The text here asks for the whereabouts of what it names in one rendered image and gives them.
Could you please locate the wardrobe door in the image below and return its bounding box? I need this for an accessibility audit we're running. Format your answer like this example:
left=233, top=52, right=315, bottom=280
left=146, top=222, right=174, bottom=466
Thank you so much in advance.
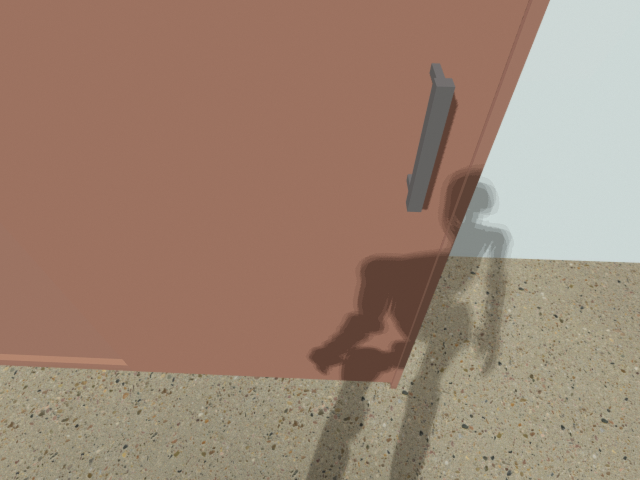
left=0, top=0, right=529, bottom=383
left=0, top=223, right=122, bottom=359

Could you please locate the handle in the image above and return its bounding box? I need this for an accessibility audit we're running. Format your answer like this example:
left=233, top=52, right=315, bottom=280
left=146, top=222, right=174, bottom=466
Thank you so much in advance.
left=406, top=63, right=455, bottom=212

